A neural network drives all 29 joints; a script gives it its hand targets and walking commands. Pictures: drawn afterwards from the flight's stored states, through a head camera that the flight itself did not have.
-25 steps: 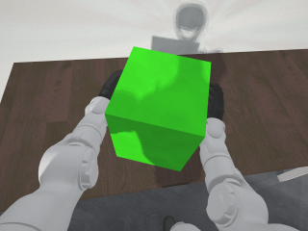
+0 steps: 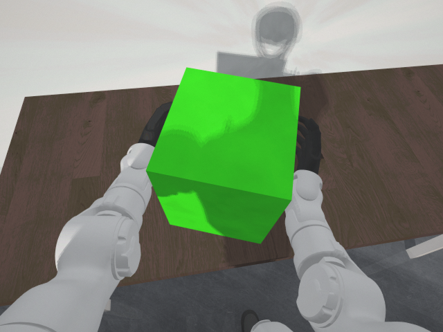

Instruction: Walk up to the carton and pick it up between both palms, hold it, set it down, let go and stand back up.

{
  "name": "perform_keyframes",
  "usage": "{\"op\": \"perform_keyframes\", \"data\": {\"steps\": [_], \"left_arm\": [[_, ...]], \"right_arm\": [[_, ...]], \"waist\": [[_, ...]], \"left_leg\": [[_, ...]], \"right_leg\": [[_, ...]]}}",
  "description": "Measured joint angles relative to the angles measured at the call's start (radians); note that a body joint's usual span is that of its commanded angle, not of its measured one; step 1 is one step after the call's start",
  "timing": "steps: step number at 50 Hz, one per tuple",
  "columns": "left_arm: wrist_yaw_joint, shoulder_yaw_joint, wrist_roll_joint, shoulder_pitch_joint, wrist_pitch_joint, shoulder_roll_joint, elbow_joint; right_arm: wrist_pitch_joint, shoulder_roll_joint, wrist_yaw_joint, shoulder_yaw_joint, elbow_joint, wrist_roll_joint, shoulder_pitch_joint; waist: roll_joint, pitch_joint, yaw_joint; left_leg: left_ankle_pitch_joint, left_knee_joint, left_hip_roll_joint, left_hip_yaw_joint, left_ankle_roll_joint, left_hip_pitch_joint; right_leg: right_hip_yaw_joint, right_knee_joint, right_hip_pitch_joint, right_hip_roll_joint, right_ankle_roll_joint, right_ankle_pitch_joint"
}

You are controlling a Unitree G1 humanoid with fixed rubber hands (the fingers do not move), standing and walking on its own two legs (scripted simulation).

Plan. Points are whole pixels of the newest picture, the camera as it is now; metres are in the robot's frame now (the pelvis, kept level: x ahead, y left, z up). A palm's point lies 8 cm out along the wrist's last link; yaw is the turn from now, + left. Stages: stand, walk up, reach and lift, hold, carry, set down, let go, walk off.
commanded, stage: reach and lift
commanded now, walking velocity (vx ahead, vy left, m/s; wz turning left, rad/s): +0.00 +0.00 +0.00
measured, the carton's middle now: (227, 164) +0.41 -0.06 +0.02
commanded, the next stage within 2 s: none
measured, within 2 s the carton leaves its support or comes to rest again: neither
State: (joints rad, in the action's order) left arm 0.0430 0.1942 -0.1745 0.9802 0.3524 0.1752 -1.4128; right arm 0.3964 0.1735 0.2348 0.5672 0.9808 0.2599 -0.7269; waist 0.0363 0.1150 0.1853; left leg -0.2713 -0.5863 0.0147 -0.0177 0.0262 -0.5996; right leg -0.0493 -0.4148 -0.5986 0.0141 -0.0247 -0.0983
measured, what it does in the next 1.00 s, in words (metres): stands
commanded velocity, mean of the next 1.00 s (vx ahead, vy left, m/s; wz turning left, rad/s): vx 0.00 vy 0.00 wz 0.00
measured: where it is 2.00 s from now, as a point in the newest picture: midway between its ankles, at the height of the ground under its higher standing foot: outside the picture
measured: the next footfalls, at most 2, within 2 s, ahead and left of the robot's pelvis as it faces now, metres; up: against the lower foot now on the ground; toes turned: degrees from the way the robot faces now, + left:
none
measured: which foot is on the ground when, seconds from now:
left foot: down 0.00-1.00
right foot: down 0.00-1.00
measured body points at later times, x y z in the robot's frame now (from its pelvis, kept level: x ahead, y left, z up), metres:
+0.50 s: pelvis -0.01 +0.00 +0.00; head +0.07 +0.00 +0.44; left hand +0.47 +0.07 +0.06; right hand +0.38 -0.21 +0.05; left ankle -0.01 +0.09 -0.73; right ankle +0.05 -0.14 -0.73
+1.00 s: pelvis -0.01 +0.00 +0.00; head +0.02 +0.00 +0.45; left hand +0.45 +0.09 +0.09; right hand +0.38 -0.20 +0.10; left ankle -0.01 +0.09 -0.73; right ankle +0.05 -0.14 -0.73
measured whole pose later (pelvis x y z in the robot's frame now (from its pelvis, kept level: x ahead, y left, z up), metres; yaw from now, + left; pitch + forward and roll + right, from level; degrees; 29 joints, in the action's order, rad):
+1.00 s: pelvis -0.01 +0.00 +0.00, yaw +0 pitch +16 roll -2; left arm -0.03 0.02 0.07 0.83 0.19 0.18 -1.17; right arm 0.23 0.06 0.27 0.20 0.95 -0.05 -0.73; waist 0.07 0.24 0.18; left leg -0.26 -0.57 0.01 -0.02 0.03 -0.60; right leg -0.05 -0.40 -0.60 0.01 -0.02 -0.08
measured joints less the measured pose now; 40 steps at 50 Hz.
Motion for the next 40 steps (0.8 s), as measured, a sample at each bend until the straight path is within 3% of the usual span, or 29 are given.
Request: {"op": "perform_keyframes", "data": {"steps": [18,30,40], "left_arm": [[-0.003,-0.025,0.048,-0.004,0.027,0.0,0.001],[-0.03,-0.097,0.14,-0.051,0.027,0.0,0.069],[-0.059,-0.144,0.222,-0.138,-0.023,0.0,0.155]], "right_arm": [[0.04,-0.017,0.003,-0.038,0.025,-0.043,0.0],[0.033,-0.065,0.016,-0.196,0.026,-0.178,0.001],[-0.03,-0.09,0.021,-0.299,0.026,-0.24,0.001]], "waist": [[0.02,0.0,0.0],[0.036,0.008,-0.003],[0.038,0.058,-0.006]], "left_leg": [[0.018,0.012,0.0,0.0,0.0,0.0],[0.017,0.012,0.0,0.0,0.0,0.0],[0.016,0.012,0.0,0.0,0.0,0.0]], "right_leg": [[0.0,0.015,0.001,0.0,0.0,0.019],[0.0,0.015,0.001,-0.001,0.0,0.018],[0.0,0.015,0.002,-0.001,0.0,0.017]]}}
